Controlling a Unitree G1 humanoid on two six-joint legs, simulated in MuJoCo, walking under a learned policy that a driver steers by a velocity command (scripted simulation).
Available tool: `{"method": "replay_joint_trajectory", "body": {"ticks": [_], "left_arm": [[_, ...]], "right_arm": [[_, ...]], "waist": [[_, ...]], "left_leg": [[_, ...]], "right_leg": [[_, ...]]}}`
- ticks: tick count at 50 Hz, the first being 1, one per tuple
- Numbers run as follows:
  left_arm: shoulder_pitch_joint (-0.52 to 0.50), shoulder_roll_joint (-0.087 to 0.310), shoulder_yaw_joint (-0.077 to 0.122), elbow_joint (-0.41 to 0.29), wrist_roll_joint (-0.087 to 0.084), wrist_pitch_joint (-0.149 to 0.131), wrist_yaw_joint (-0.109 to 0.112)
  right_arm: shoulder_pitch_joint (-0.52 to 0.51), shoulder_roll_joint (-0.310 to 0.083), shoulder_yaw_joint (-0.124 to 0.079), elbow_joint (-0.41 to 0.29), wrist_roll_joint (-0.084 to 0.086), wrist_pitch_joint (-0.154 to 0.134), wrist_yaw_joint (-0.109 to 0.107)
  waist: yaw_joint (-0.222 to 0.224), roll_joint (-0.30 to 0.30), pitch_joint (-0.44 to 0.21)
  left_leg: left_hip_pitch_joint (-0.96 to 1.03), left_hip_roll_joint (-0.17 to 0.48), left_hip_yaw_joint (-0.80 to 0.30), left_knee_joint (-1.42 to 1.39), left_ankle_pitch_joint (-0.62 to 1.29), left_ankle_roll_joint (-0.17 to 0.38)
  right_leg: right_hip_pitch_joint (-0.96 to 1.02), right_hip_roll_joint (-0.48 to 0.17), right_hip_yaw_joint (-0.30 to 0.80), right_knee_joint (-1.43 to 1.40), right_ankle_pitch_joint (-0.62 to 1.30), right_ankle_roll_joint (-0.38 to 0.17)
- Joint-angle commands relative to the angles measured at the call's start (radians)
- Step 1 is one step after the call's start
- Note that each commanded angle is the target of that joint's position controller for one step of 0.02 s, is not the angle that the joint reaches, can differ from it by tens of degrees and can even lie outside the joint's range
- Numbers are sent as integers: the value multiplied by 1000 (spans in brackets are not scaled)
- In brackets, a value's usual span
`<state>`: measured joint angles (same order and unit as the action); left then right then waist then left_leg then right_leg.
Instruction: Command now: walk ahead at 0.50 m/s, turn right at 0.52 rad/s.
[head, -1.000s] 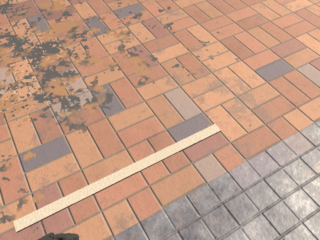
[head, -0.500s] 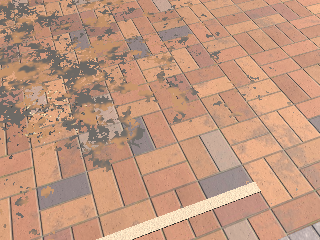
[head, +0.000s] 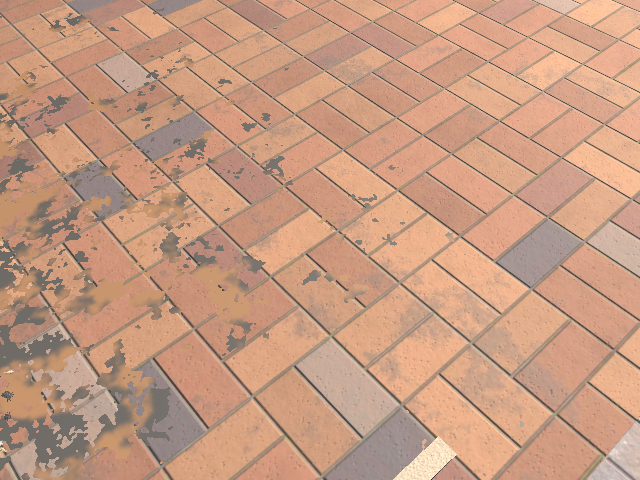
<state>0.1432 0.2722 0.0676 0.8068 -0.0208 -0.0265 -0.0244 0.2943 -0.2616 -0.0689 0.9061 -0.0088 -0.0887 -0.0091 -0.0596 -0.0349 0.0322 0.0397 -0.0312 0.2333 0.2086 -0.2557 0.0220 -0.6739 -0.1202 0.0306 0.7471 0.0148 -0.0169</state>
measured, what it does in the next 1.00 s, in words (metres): walks ahead: right foot, then left foot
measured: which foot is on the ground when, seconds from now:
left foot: down 0.00-0.16, up 0.18-0.60, down 0.62-1.00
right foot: up 0.00-0.12, down 0.14-0.62, up 0.64-0.98, down 1.00-1.00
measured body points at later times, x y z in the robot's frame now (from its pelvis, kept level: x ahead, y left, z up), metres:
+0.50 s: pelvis +0.26 -0.07 +0.00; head +0.29 -0.09 +0.45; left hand +0.41 +0.19 -0.10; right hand +0.38 -0.36 -0.11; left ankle +0.46 +0.06 -0.69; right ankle +0.21 -0.12 -0.74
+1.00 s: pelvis +0.37 -0.09 -0.01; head +0.41 -0.10 +0.44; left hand +0.51 +0.19 -0.11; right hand +0.52 -0.38 -0.12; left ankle +0.46 +0.02 -0.74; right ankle +0.41 -0.23 -0.74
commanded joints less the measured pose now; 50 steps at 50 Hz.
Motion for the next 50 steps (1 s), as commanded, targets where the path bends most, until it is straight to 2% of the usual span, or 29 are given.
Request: {"method": "replay_joint_trajectory", "body": {"ticks": [1, 3, 5, 6, 7, 8, 9, 10, 11, 12, 13, 14, 18, 21, 24, 27, 30, 31, 32, 33, 34, 35, 36, 37, 39, 41, 46, 49, 50], "left_arm": [[-122, 36, -1, -109, 0, -12, -21], [-130, 51, 5, -133, -1, -9, -31], [-63, 88, 25, -135, -2, -2, -34], [41, 122, 46, -114, -5, 0, -32], [209, 180, 81, -70, -8, 3, -19], [319, 281, 109, -44, -11, 14, 4], [251, 334, 108, -81, -9, -2, -1], [261, 240, 79, -94, -2, -18, -11], [229, 196, 66, -90, 3, -32, -11], [162, 167, 57, -98, 2, -41, -12], [91, 135, 46, -116, 7, -43, -8], [57, 127, 41, -136, 19, -43, -1], [66, 160, 47, -131, 22, -37, 28], [87, 121, 30, -105, 19, -24, 44], [116, 123, 21, -71, 34, -22, 47], [91, 127, 19, -45, 42, -22, 44], [50, 147, 26, -42, 21, 0, 61], [72, 147, 26, -50, 27, 4, 70], [120, 129, 21, -77, 47, -3, 70], [142, 83, 3, -83, 53, -1, 63], [135, 124, 9, -74, 30, 6, 50], [84, 128, 14, -83, 11, 19, 49], [49, 127, 17, -85, 15, 32, 52], [27, 131, 22, -93, 22, 43, 60], [29, 92, 14, -98, 24, 48, 65], [45, 78, 11, -89, 23, 39, 69], [34, 96, 16, -91, 17, 21, 62], [89, 101, 25, -73, 13, 3, 49], [118, 141, 37, -70, 21, 0, 50]], "right_arm": [[-3, -178, -43, -43, 16, 6, -9], [-6, -194, -50, -40, 26, 22, -11], [-31, -223, -59, -50, 34, 37, -16], [-47, -232, -61, -55, 38, 46, -18], [-62, -220, -54, -62, 39, 48, -19], [-30, -142, -27, -85, 0, 38, -17], [23, -46, 5, -140, -3, 2, -4], [-97, -140, -11, -152, 37, -37, 12], [-156, -154, -15, -175, 62, -56, 18], [-154, -144, -14, -162, 45, -62, 10], [-149, -160, -24, -150, 17, -56, 2], [-128, -167, -30, -145, 8, -41, 1], [-105, -111, -19, -144, -6, 2, -4], [-168, -71, 2, -147, 1, 2, 9], [-221, -87, 4, -152, 13, -6, 28], [-230, -119, -4, -160, 10, -7, 40], [-141, -167, -24, -153, 0, -11, 52], [-81, -217, -41, -148, -5, -12, 49], [-48, -283, -55, -163, -14, -6, 43], [1, -244, -42, -157, -21, 9, 39], [-19, -191, -28, -173, -4, 19, 35], [-86, -178, -27, -197, 10, 32, 28], [-123, -163, -22, -210, 20, 48, 20], [-151, -160, -20, -221, 20, 61, 12], [-172, -176, -29, -233, 4, 83, 1], [-152, -193, -40, -239, 4, 91, -11], [-152, -206, -53, -258, 18, 107, -22], [-171, -197, -51, -272, 29, 126, -29], [-148, -172, -44, -273, 29, 129, -31]], "waist": [[-12, 64, 71], [7, 80, 62], [62, 118, -4], [125, 121, -62], [214, 93, -147], [218, -96, -224], [109, -253, -349], [182, -92, -343], [170, -58, -215], [118, 36, -129], [80, 31, -86], [51, 13, -73], [26, 7, -82], [68, -37, -102], [107, -43, -103], [102, -44, -72], [40, -35, -81], [25, 27, -136], [60, 181, -225], [41, 318, -316], [34, 208, -350], [39, 144, -255], [45, 75, -180], [57, 65, -132], [75, 149, -103], [66, 183, -141], [47, 199, -169], [83, 199, -148], [86, 156, -149]], "left_leg": [[9, 317, -58, -61, 384, 133], [67, 333, -34, 6, 541, 115], [90, 330, -8, 156, 864, 92], [67, 313, 6, 310, 959, 76], [-44, 270, 26, 538, 885, 39], [-328, 199, 25, 870, 338, -11], [-709, -23, -166, 1176, -345, -58], [-818, 27, -330, 1213, -310, -29], [-862, 68, -318, 1165, -223, 0], [-811, 116, -319, 1069, -143, 4], [-738, 142, -317, 987, -102, -8], [-667, 153, -318, 962, -85, -22], [-598, 119, -259, 779, 27, -84], [-525, 103, -233, 536, 271, -79], [-485, 91, -240, 414, 415, -55], [-517, 83, -255, 374, 297, -15], [-457, 36, -221, 278, 238, 37], [-328, 74, -290, 256, 542, 77], [-110, 228, -517, 283, 888, 199], [79, 388, -789, 215, 980, 360], [56, 374, -808, 187, 702, 343], [-38, 333, -739, 164, 490, 303], [-151, 297, -684, 123, 329, 264], [-248, 269, -657, 90, 196, 234], [-352, 184, -596, 56, 89, 196], [-341, 168, -587, 66, 103, 196], [-326, 169, -662, 85, 28, 177], [-367, 127, -673, 134, -11, 128], [-432, 85, -640, 198, -81, 85]], "right_leg": [[-30, 5, -42, -79, -7, -22], [-2, 33, -76, -105, -88, -51], [130, 100, -135, -100, -191, -90], [267, 144, -157, -116, -215, -118], [521, 183, -143, -187, -156, -158], [801, 6, 148, -205, -126, -223], [1057, -199, 748, -389, -365, -429], [1048, -210, 762, -484, -400, -385], [942, -181, 619, -482, -342, -345], [786, -134, 497, -479, -226, -308], [665, -99, 402, -479, -47, -285], [583, -77, 346, -483, 118, -277], [467, -21, 155, -465, 517, -256], [463, 36, 45, -464, 480, -188], [518, 0, 45, -466, 385, -166], [596, -53, 62, -411, 383, -169], [645, -42, 47, -219, 487, -132], [604, 22, 9, -69, 425, -81], [405, 151, -45, 213, 79, -7], [152, 275, -11, 461, -664, 46], [116, 214, 100, 550, -673, 39], [68, 181, 95, 573, -613, 43], [59, 153, 82, 521, -567, 46], [88, 129, 78, 435, -521, 48], [182, 147, 38, 243, -464, 61], [237, 162, 35, 130, -434, 76], [311, 170, 50, -61, -347, 77], [433, 169, 26, -290, -235, 40], [518, 82, 85, -367, -223, 6]]}}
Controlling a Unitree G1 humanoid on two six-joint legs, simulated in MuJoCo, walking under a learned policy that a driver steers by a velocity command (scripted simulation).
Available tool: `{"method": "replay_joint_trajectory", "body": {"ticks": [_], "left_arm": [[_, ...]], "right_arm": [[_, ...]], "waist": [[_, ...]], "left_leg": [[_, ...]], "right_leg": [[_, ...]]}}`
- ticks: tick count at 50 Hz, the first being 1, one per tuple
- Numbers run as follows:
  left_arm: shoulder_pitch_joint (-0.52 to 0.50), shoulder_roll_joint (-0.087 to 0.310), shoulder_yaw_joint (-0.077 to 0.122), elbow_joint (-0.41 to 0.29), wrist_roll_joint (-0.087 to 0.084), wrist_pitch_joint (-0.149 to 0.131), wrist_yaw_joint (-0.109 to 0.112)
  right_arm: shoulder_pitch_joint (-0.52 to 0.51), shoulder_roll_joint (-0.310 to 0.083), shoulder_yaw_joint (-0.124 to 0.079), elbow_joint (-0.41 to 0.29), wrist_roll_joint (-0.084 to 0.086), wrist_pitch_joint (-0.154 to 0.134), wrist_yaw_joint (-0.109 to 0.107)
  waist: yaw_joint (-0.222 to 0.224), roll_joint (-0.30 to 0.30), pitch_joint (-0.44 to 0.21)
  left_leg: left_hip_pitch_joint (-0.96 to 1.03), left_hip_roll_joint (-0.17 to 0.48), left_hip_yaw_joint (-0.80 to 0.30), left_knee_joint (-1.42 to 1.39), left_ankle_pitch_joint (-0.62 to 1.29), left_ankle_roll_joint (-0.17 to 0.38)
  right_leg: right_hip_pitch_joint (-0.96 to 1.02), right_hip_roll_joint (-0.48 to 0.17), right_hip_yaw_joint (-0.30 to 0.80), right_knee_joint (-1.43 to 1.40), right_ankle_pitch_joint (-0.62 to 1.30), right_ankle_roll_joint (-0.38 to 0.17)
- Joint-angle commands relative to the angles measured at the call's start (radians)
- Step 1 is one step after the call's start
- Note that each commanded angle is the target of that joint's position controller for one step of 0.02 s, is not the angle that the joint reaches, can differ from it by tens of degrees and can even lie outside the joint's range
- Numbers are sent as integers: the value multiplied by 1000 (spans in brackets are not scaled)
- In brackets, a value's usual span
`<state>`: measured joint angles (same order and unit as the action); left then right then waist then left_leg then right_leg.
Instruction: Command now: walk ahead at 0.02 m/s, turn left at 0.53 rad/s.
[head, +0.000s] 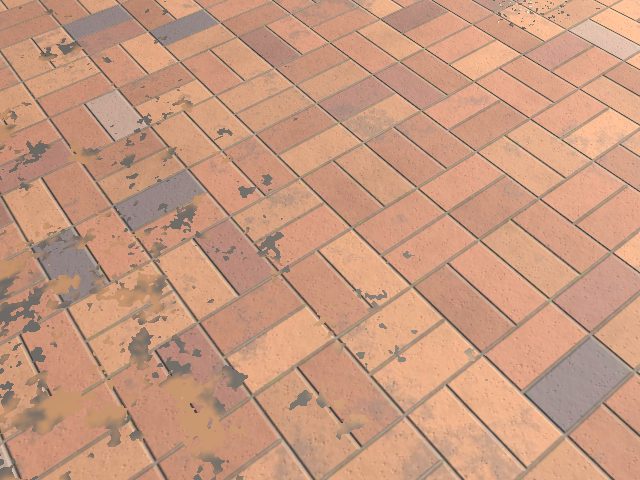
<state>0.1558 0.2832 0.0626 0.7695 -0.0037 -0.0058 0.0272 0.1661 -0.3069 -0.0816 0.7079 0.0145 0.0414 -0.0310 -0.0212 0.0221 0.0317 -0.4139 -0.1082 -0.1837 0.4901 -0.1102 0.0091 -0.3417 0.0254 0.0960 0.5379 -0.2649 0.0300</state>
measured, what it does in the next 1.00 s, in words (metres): walks ahead, turning left: left foot, then right foot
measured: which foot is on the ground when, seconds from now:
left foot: down 0.00-0.02, up 0.04-0.42, down 0.44-0.92, up 0.94-1.00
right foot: down 0.00-0.44, up 0.46-0.88, down 0.90-1.00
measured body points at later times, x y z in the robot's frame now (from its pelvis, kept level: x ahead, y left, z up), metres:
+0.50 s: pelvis +0.01 +0.02 +0.00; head +0.04 +0.05 +0.45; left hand +0.04 +0.34 -0.11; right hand +0.26 -0.19 -0.08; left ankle -0.02 +0.12 -0.73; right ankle +0.02 -0.13 -0.69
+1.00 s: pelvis +0.10 +0.02 +0.01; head +0.11 +0.00 +0.45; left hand +0.10 +0.32 -0.09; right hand +0.30 -0.20 -0.12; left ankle -0.01 +0.11 -0.68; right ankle +0.13 -0.08 -0.73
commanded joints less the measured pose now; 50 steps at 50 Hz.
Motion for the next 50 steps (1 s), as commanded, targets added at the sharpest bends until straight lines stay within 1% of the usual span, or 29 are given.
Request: {"method": "replay_joint_trajectory", "body": {"ticks": [1, 2, 3, 4, 6, 9, 12, 17, 20, 21, 22, 23, 24, 25, 26, 27, 28, 29, 31, 33, 35, 40, 44, 45, 46, 47, 48, 49, 50], "left_arm": [[106, 216, 61, -43, 30, -14, 6], [63, 238, 66, -52, 65, -11, 3], [0, 173, 47, -88, 63, -18, 9], [-48, 131, 37, -100, 44, -20, 14], [-65, 111, 27, -105, 15, -19, 19], [0, 121, 29, -91, 20, -4, 29], [45, 156, 43, -82, 19, 8, 33], [17, 202, 64, -89, 3, 12, 11], [-9, 204, 68, -83, -25, 8, 2], [18, 180, 63, -67, -30, 4, -1], [65, 137, 53, -55, -6, 0, -6], [41, 62, 22, -109, 57, -3, -12], [-45, 118, 37, -130, 32, -7, -4], [-64, 150, 47, -126, 1, -1, 0], [-50, 151, 51, -110, -3, 5, 6], [-39, 153, 53, -92, 5, 11, 13], [-19, 152, 55, -86, 12, 15, 15], [12, 144, 53, -77, 13, 14, 9], [10, 121, 42, -76, -1, 5, -7], [-44, 110, 32, -92, -5, -9, -17], [-71, 109, 28, -100, -6, -28, -26], [-71, 107, 21, -98, -17, -66, -46], [50, 100, 22, -53, -18, -86, -51], [127, 112, 27, -33, -18, -88, -45], [237, 164, 37, -16, -10, -92, -36], [297, 279, 66, -4, -1, -89, -41], [299, 217, 50, -11, 1, -95, -46], [260, 172, 34, -21, -1, -99, -44], [223, 153, 27, -36, 3, -100, -44]], "right_arm": [[-3, -73, -18, -89, 1, -3, -5], [-16, -98, -28, -118, -1, -18, 1], [20, -164, -50, -90, -8, -22, 4], [53, -174, -59, -60, -2, -15, 5], [81, -129, -51, -37, -5, 6, -2], [1, -84, -32, -86, 12, 9, 6], [-54, -67, -18, -129, 10, 7, 19], [-48, -81, -20, -156, 8, 16, 41], [8, -81, -29, -147, 8, 24, 53], [49, -95, -39, -132, 6, 23, 49], [95, -164, -62, -127, 7, 20, 36], [101, -280, -80, -158, -5, 15, 20], [131, -236, -65, -162, -40, -10, 34], [87, -202, -52, -153, -42, -29, 37], [25, -168, -43, -148, -26, -37, 31], [-17, -135, -30, -151, -12, -36, 25], [-43, -127, -22, -151, -8, -34, 20], [-27, -118, -17, -143, -10, -32, 15], [15, -110, -15, -125, -8, -38, 10], [36, -119, -13, -108, -10, -48, 10], [51, -140, -18, -92, -14, -60, 11], [84, -167, -21, -63, 0, -77, 30], [72, -135, -6, -49, 6, -72, 40], [62, -96, 8, -50, -1, -74, 42], [27, -24, 30, -68, -14, -80, 44], [32, -17, 30, -119, -1, -101, 39], [2, -110, 6, -119, 10, -114, 33], [10, -127, -3, -112, 19, -122, 38], [20, -112, 0, -96, 13, -124, 41]], "waist": [[22, -113, -134], [9, -330, -96], [-4, -230, -93], [-24, -162, -82], [-15, -134, -65], [33, -168, -56], [71, -191, -86], [69, -215, -99], [24, -203, -98], [8, -166, -109], [9, -7, -141], [35, 314, -144], [-57, 216, -230], [-35, 145, -173], [-4, 116, -134], [10, 93, -121], [28, 99, -118], [37, 100, -146], [13, 119, -138], [-12, 148, -78], [-25, 138, -42], [-38, 110, -1], [40, 67, -21], [76, 52, -43], [116, -72, -71], [106, -320, -82], [129, -235, -33], [104, -190, 7], [86, -159, 9]], "left_leg": [[-131, 50, -77, 132, -376, 40], [-225, -20, 57, 373, -492, -3], [-210, 33, 18, 545, -449, -26], [-208, 35, 30, 612, -389, -40], [-246, 49, 52, 719, -310, -77], [-273, 79, 118, 648, -255, -112], [-236, 120, 143, 499, -268, -126], [-36, 125, 232, 275, -275, -84], [94, 105, 266, 36, -142, -20], [202, 84, 256, -76, -31, 14], [391, 175, 102, -117, 234, 65], [530, 450, -268, -66, 686, 230], [454, 522, -322, -104, 619, 379], [408, 461, -217, -119, 516, 340], [371, 393, -141, -121, 418, 275], [346, 358, -102, -121, 375, 235], [297, 336, -70, -125, 406, 226], [285, 316, -53, -149, 295, 224], [303, 298, -77, -224, -116, 222], [296, 309, -130, -285, -325, 219], [296, 328, -148, -302, -329, 220], [237, 341, -164, -299, -376, 227], [112, 289, -128, -211, -395, 184], [41, 254, -94, -134, -382, 153], [-76, 167, 13, 112, -352, 91], [-317, 60, 171, 401, -417, 33], [-432, 99, 106, 580, -474, 26], [-485, 137, 83, 643, -379, 37], [-484, 162, 99, 652, -297, 40]], "right_leg": [[252, -283, 243, -237, 45, -140], [160, -423, 444, -297, 159, -273], [144, -411, 387, -278, 212, -286], [140, -348, 272, -248, 247, -239], [180, -286, 147, -215, 318, -202], [247, -262, 46, -212, 402, -223], [329, -302, 27, -200, 438, -246], [267, -335, -42, -181, 475, -243], [242, -335, -82, -96, 451, -191], [189, -306, -125, -22, 379, -138], [26, -238, -212, 163, 181, -50], [-297, -93, -245, 472, -413, 51], [-331, -53, -80, 638, -456, 58], [-340, -76, -53, 689, -377, 48], [-343, -90, -44, 663, -288, 40], [-331, -99, -40, 633, -228, 42], [-280, -88, -48, 629, -173, 51], [-242, -80, -63, 614, -119, 52], [-250, -83, -79, 493, -45, 44], [-254, -82, -78, 350, -22, 29], [-236, -83, -75, 236, -14, 14], [-131, -68, -101, 79, -36, -27], [132, -32, -137, -64, 47, -70], [250, -63, -97, -75, 33, -85], [371, -209, 97, -158, -56, -136], [475, -392, 473, -297, -308, -275], [457, -428, 579, -343, -424, -326], [448, -395, 507, -338, -425, -301], [430, -352, 423, -344, -355, -273]]}}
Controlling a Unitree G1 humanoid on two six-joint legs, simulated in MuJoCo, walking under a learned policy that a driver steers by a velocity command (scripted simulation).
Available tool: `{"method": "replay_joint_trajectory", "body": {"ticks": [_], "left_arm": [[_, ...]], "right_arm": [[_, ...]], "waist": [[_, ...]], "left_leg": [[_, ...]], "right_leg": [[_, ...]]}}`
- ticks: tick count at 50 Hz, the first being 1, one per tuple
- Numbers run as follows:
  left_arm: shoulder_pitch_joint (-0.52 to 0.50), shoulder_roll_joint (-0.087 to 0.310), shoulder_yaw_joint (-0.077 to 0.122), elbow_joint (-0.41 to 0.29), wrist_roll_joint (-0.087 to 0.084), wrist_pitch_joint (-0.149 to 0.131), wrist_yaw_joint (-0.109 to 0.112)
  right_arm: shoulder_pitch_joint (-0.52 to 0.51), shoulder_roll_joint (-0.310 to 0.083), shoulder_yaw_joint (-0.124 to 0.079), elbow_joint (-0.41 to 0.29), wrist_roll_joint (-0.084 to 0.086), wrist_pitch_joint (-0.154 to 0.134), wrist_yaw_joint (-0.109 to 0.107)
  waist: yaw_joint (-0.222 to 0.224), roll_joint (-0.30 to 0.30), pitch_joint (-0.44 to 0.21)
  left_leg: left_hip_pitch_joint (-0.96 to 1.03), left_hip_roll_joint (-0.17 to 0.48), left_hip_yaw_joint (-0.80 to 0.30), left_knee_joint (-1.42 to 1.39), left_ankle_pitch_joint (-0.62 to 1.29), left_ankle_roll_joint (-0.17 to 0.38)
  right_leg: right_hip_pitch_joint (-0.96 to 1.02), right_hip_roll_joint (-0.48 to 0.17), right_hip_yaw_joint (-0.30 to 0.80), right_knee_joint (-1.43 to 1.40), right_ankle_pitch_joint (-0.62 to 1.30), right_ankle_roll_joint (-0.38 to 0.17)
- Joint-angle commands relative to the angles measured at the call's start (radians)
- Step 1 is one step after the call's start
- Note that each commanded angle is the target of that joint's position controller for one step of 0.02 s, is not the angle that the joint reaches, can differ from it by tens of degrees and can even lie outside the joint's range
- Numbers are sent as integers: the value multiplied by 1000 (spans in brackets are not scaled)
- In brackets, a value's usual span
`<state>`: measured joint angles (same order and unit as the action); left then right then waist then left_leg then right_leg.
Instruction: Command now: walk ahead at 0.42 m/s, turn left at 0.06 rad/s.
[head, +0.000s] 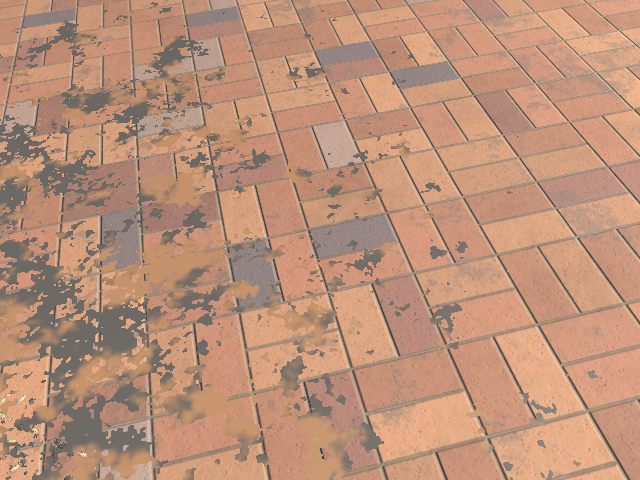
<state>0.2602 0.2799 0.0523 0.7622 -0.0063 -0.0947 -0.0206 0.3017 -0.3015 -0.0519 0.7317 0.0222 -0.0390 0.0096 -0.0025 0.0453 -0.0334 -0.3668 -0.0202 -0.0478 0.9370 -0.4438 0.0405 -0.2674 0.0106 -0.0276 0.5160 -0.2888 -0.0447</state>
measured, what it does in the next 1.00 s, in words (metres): walks ahead: left foot, then right foot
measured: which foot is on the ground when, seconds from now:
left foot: up 0.00-0.30, down 0.32-0.68, up 0.70-1.00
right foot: down 0.00-0.34, up 0.36-0.64, down 0.66-1.00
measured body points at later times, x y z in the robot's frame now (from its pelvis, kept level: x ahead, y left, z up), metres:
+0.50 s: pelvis +0.17 +0.03 -0.01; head +0.21 +0.04 +0.44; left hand +0.26 +0.31 -0.14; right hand +0.35 -0.21 -0.10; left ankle +0.27 +0.12 -0.74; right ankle +0.11 -0.11 -0.69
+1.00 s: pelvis +0.31 +0.04 +0.01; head +0.33 +0.03 +0.46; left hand +0.27 +0.31 -0.12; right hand +0.52 -0.20 -0.09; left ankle +0.43 +0.18 -0.71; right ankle +0.21 -0.09 -0.74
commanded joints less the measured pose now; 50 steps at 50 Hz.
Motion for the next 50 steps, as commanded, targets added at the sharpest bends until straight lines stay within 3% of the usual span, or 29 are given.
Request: {"method": "replay_joint_trajectory", "body": {"ticks": [1, 3, 6, 9, 11, 13, 15, 16, 17, 18, 19, 20, 22, 23, 26, 27, 29, 30, 32, 33, 34, 35, 36, 37, 39, 41, 45, 48, 50], "left_arm": [[91, 147, 32, -31, 5, -9, 5], [72, 133, 23, -37, 9, -6, 9], [54, 139, 21, -31, 9, 6, 22], [91, 161, 26, -4, 4, 25, 35], [124, 170, 28, 17, -2, 34, 38], [105, 173, 31, 22, -11, 39, 38], [62, 178, 35, 18, -16, 43, 41], [67, 162, 31, 19, -14, 44, 41], [94, 122, 16, 6, 9, 40, 41], [264, 21, -21, 18, 30, 39, 31], [277, 78, -11, 52, 5, 47, 25], [188, 147, 9, 35, -17, 60, 25], [81, 128, 11, 15, -4, 92, 44], [84, 118, 12, 15, 3, 111, 52], [116, 69, -2, 39, 14, 125, 65], [120, 71, -2, 45, 15, 123, 64], [120, 97, 7, 50, 16, 115, 58], [118, 102, 10, 53, 21, 111, 54], [137, 84, 10, 66, 25, 98, 48], [170, 81, 10, 82, 25, 90, 48], [226, 119, 16, 95, 24, 79, 53], [236, 224, 46, 100, 14, 71, 52], [150, 227, 43, 69, 28, 50, 55], [91, 175, 31, 50, 25, 29, 59], [83, 137, 26, 49, -2, 10, 50], [133, 111, 19, 68, -2, 7, 47], [175, 140, 30, 86, 1, 17, 47], [200, 170, 42, 104, -8, 23, 42], [198, 179, 48, 114, -18, 27, 38]], "right_arm": [[-130, -107, -30, -121, -5, -47, 4], [-137, -77, -27, -117, -11, -45, 12], [-166, -38, -15, -121, -22, -38, 11], [-237, 6, 2, -132, -22, -42, 19], [-262, -10, -3, -135, -16, -42, 28], [-257, -36, -13, -136, -17, -44, 34], [-168, -74, -31, -108, -29, -46, 30], [-88, -103, -44, -79, -37, -48, 23], [-4, -162, -55, -67, -49, -49, 11], [11, -181, -47, -71, -70, -36, 3], [24, -103, -30, -62, -45, -22, 8], [-48, -83, -22, -67, -27, -15, 13], [-173, -45, -6, -66, -28, -8, 14], [-218, -49, -7, -62, -37, -6, 13], [-262, -56, -13, -43, -53, 0, 6], [-247, -69, -18, -32, -46, 2, 1], [-235, -139, -41, -19, -17, 16, -10], [-237, -144, -43, -14, -9, 22, -15], [-252, -110, -36, -8, -1, 23, -19], [-271, -80, -30, -11, 3, 20, -18], [-297, -22, -15, -27, 0, 14, -15], [-332, 3, -11, -57, 14, -4, -11], [-325, -63, -32, -56, 16, -21, -11], [-268, -83, -42, -34, 14, -30, -6], [-247, -76, -45, -4, -9, -34, 0], [-285, -36, -36, -1, -15, -36, 9], [-363, 7, -13, -17, -4, -37, 25], [-405, -10, -7, -30, 4, -39, 34], [-402, -34, -9, -34, 8, -43, 38]], "waist": [[57, -155, 92], [41, -153, 95], [32, -134, 87], [60, -147, 62], [68, -154, 51], [46, -162, 45], [-18, -156, 1], [-54, -127, -48], [-72, -32, -158], [1, 197, -319], [-27, 176, -413], [-32, 104, -275], [1, 29, -100], [32, 56, -64], [54, 101, -55], [48, 95, -81], [48, 112, -72], [55, 114, -50], [84, 94, 1], [105, 55, 33], [120, -90, 60], [118, -325, 127], [87, -300, 192], [40, -257, 179], [37, -181, 130], [56, -155, 96], [91, -180, 99], [109, -188, 121], [93, -195, 132]], "left_leg": [[-532, 95, -34, 178, 103, 5], [-460, 115, -13, 115, 205, -15], [-359, 91, 43, -45, 294, -66], [-191, 48, 85, -266, 439, -75], [-136, 29, 76, -339, 507, -63], [-103, 28, 47, -391, 497, -33], [14, 8, 50, -456, 506, 6], [145, 2, 62, -506, 594, 31], [366, 129, -46, -450, 965, 78], [678, 406, -355, -400, 1220, 274], [637, 423, -460, -463, 1039, 321], [513, 369, -376, -519, 833, 279], [273, 295, -270, -600, 568, 210], [148, 262, -225, -640, 475, 186], [18, 207, -133, -675, 393, 178], [16, 205, -132, -695, 255, 180], [-30, 212, -159, -744, -61, 164], [-69, 217, -171, -761, -164, 147], [-137, 201, -165, -748, -251, 106], [-167, 171, -133, -685, -247, 76], [-249, 97, -52, -468, -191, 28], [-376, -43, 110, -196, -52, -23], [-428, 10, 11, -44, -15, -2], [-456, 36, -23, 0, 65, 8], [-476, 62, -10, -17, 166, 4], [-423, 67, 26, -69, 264, -18], [-262, 50, 77, -282, 359, -53], [-186, 42, 92, -370, 348, -50], [-148, 49, 82, -410, 323, -24]], "right_leg": [[328, -316, 485, -333, -226, -186], [258, -261, 357, -364, -34, -163], [203, -204, 174, -340, 473, -149], [148, -158, 62, -300, 639, -116], [167, -181, 74, -278, 629, -115], [201, -208, 97, -235, 627, -102], [224, -201, 101, -128, 687, -74], [210, -158, 82, -14, 706, -48], [104, -98, 48, 175, 494, -1], [-166, 10, 51, 517, -215, 71], [-180, 15, 159, 631, -421, 89], [-235, -24, 147, 677, -389, 96], [-241, -76, 115, 591, -298, 108], [-160, -97, 114, 503, -257, 113], [8, -75, 64, 293, -191, 115], [43, -69, 48, 240, -123, 104], [91, -33, -11, 187, -19, 71], [113, -27, -27, 173, -18, 49], [162, -26, -30, 101, -54, 0], [180, -45, 5, 12, -94, -34], [208, -173, 199, -168, -267, -94], [173, -349, 532, -384, -559, -194], [126, -402, 645, -444, -535, -225], [162, -372, 574, -421, -436, -197], [263, -313, 427, -398, -244, -141], [287, -267, 307, -395, -67, -120], [222, -224, 170, -398, 62, -116], [200, -247, 160, -382, 77, -128], [211, -279, 174, -365, 85, -125]]}}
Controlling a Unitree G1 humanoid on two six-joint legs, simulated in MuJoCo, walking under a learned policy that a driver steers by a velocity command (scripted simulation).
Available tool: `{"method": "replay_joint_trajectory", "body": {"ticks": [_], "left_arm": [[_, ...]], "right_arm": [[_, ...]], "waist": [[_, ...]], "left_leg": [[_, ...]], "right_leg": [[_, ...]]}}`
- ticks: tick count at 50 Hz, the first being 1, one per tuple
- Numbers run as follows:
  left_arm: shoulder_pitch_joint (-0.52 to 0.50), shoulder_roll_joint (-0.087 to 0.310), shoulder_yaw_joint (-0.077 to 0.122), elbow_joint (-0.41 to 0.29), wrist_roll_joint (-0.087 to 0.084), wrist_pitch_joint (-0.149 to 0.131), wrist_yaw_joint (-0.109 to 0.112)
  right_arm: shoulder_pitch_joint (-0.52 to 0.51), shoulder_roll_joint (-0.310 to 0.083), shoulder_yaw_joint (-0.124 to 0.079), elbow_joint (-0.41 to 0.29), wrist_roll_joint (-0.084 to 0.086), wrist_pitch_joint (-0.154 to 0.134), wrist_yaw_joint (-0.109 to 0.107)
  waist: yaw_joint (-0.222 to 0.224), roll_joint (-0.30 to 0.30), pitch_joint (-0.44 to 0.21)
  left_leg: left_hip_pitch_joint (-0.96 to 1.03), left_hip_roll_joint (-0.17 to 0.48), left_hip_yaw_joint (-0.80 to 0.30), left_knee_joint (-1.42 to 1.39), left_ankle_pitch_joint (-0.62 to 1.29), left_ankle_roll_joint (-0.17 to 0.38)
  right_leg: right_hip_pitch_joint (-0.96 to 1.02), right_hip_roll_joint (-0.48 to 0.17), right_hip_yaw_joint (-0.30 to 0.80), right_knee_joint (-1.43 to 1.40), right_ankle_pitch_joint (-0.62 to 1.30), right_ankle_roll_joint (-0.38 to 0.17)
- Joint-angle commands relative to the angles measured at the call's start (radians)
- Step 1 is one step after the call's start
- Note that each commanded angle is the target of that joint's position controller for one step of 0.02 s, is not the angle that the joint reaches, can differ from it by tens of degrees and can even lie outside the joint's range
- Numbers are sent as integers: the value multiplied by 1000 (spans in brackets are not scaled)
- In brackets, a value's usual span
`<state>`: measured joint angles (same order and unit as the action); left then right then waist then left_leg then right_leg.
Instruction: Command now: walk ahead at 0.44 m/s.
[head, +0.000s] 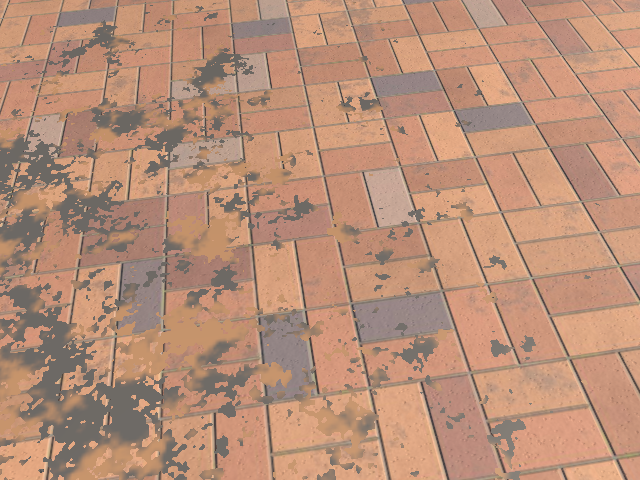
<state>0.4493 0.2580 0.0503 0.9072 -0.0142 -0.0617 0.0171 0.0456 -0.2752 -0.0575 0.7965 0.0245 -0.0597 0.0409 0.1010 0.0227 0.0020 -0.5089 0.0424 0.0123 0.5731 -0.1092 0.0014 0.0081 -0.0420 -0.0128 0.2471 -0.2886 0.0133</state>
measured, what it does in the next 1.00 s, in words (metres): walks ahead, turning right: left foot, then right foot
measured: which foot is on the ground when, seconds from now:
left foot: up 0.00-0.06, down 0.08-0.62, up 0.64-1.00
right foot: down 0.00-0.10, up 0.12-0.58, down 0.60-1.00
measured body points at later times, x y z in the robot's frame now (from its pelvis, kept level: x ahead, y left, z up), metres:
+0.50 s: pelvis +0.26 +0.04 -0.01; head +0.28 +0.03 +0.44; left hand +0.48 +0.25 -0.11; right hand +0.22 -0.23 -0.15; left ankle +0.13 +0.14 -0.75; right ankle +0.43 -0.12 -0.71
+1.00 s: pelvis +0.51 -0.02 -0.01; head +0.54 -0.04 +0.44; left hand +0.71 +0.20 -0.11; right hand +0.57 -0.32 -0.12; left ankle +0.70 +0.06 -0.72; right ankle +0.44 -0.09 -0.75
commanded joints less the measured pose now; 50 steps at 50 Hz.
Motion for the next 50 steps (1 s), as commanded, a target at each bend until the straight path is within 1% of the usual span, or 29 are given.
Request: {"method": "replay_joint_trajectory", "body": {"ticks": [1, 2, 3, 4, 5, 6, 7, 8, 9, 11, 13, 17, 20, 24, 27, 29, 30, 31, 32, 33, 34, 35, 36, 37, 39, 41, 43, 46, 50], "left_arm": [[-2, 206, 53, -28, -13, -2, -1], [-23, 210, 55, -29, -15, 2, -1], [-36, 201, 52, -31, -15, 3, 0], [-44, 166, 40, -39, -5, 2, 1], [-3, 68, 8, -82, 14, -10, -2], [5, 52, 2, -82, -10, -33, 2], [-59, 147, 29, -93, -39, -47, -1], [-108, 164, 35, -102, -45, -49, -3], [-126, 150, 37, -99, -34, -44, 1], [-110, 111, 40, -87, -20, -20, 2], [-107, 74, 35, -89, -20, -2, -3], [-202, 66, 31, -137, -11, 0, -12], [-323, 43, 14, -182, -5, -4, -35], [-441, 36, 3, -258, -9, -3, -68], [-420, 77, 22, -291, -11, 3, -86], [-251, 146, 58, -267, -14, 13, -84], [-82, 203, 91, -228, -14, 17, -68], [-8, 307, 116, -213, -12, 25, -46], [-24, 295, 102, -244, -10, 13, -48], [-35, 221, 80, -243, 2, 5, -48], [-112, 189, 68, -250, 8, -3, -47], [-196, 158, 57, -266, 9, -7, -47], [-248, 130, 47, -281, 16, -9, -44], [-269, 124, 42, -290, 24, -9, -41], [-272, 146, 46, -278, 23, -16, -37], [-259, 163, 48, -259, 21, -14, -25], [-252, 158, 45, -247, 15, -1, -14], [-211, 158, 41, -215, 17, 14, -6], [-223, 139, 30, -182, 17, 22, -6]], "right_arm": [[-121, -77, -7, -93, 7, -25, 7], [-66, -94, -15, -75, 4, -26, 5], [45, -125, -33, -37, 1, -25, -2], [213, -177, -58, 13, 2, -25, -13], [368, -290, -85, 39, -21, -18, -25], [391, -255, -73, 51, -18, -16, -19], [317, -187, -49, 44, -15, -23, -18], [248, -138, -35, 34, -16, -28, -20], [184, -100, -23, 29, -19, -34, -18], [125, -61, -16, 34, -34, -46, -17], [134, -68, -20, 54, -38, -56, -20], [149, -101, -25, 75, -42, -62, -35], [179, -127, -27, 83, -33, -57, -48], [270, -153, -33, 115, -18, -26, -56], [262, -192, -43, 103, -15, 4, -66], [248, -215, -49, 88, -18, 23, -76], [225, -210, -45, 74, -15, 23, -80], [309, -94, -9, 33, -44, 4, -66], [306, -68, 12, 5, -33, -44, -44], [164, -153, -14, -27, 8, -77, -27], [128, -153, -11, -43, 24, -90, -23], [143, -143, -12, -24, 8, -87, -32], [170, -151, -21, -7, -9, -71, -39], [197, -148, -23, -1, -15, -51, -40], [229, -113, -18, 3, -30, -24, -48], [196, -88, -10, -15, -38, -12, -58], [145, -71, 0, -26, -37, -12, -56], [70, -80, 1, -42, -28, -19, -41], [53, -119, -13, -51, -40, -27, -28]], "waist": [[-32, -174, 93], [-72, -169, 73], [-128, -152, 14], [-201, -99, -95], [-230, 149, -260], [-228, 269, -322], [-222, 176, -176], [-191, 139, -91], [-159, 87, -32], [-110, 105, 14], [-94, 74, 30], [-100, 27, 68], [-142, 7, 95], [-177, -12, 114], [-129, 37, 47], [-26, 70, -60], [68, 33, -137], [16, -195, -249], [-15, -219, -392], [37, -127, -303], [-6, -70, -161], [-62, 14, -81], [-98, 8, -50], [-122, -12, -46], [-143, -28, -52], [-139, -62, -53], [-115, -88, -69], [-68, -102, -91], [-77, -117, -71]], "left_leg": [[38, -16, 24, -66, -17, 32], [122, -29, 35, -90, -16, 50], [278, -52, 51, -106, -23, 71], [515, -8, -4, -104, -29, 106], [880, 258, -376, -129, -124, 226], [903, 366, -706, -304, -346, 306], [781, 342, -607, -330, -412, 268], [667, 305, -470, -343, -364, 225], [559, 262, -368, -375, -269, 202], [429, 200, -206, -419, -99, 165], [391, 191, -114, -439, 54, 170], [386, 175, 19, -467, 202, 173], [400, 168, 96, -490, 227, 155], [586, 217, 143, -421, 359, 143], [670, 231, 186, -258, 778, 117], [636, 221, 198, 14, 966, 99], [482, 181, 210, 259, 830, 66], [66, 52, 198, 643, 103, 10], [-182, -113, -29, 861, -487, -2], [-286, -47, -129, 878, -416, 24], [-283, -1, -111, 800, -328, 39], [-218, 42, -93, 712, -281, 27], [-137, 73, -86, 649, -259, 11], [-66, 81, -82, 625, -249, -6], [-5, 69, -51, 544, -200, -45], [-4, 51, -33, 411, -105, -68], [32, 35, -23, 247, 36, -72], [72, 10, -33, 90, 191, -64], [84, -2, -53, -22, 100, -16]], "right_leg": [[-62, -239, 160, -78, 116, -177], [-72, -232, 141, -27, 208, -162], [-103, -200, 100, 91, 367, -139], [-196, -141, 37, 318, 422, -102], [-539, -22, -35, 724, 143, -26], [-718, 66, 81, 945, -282, -15], [-803, 7, 151, 1042, -233, -37], [-805, -41, 130, 1032, -141, -58], [-770, -74, 123, 983, -55, -57], [-673, -109, 131, 913, 46, -54], [-673, -107, 130, 894, 97, -44], [-714, -82, 129, 678, 277, -28], [-673, -67, 42, 496, 390, -37], [-736, -48, -7, 378, 348, -69], [-628, 28, -84, 368, 210, -116], [-390, 97, -112, 367, 127, -166], [-117, 105, -61, 288, 174, -209], [282, -141, 357, 295, 127, -344], [445, -309, 862, 107, -25, -491], [386, -277, 761, 46, -32, -418], [218, -253, 597, 40, 129, -372], [48, -211, 457, 46, 359, -336], [-70, -176, 354, 44, 524, -312], [-154, -155, 303, 32, 618, -304], [-249, -127, 213, 19, 780, -306], [-274, -92, 138, 24, 846, -287], [-268, -50, 81, 41, 794, -248], [-210, -70, 103, 60, 675, -224], [-135, -125, 188, 156, 587, -208]]}}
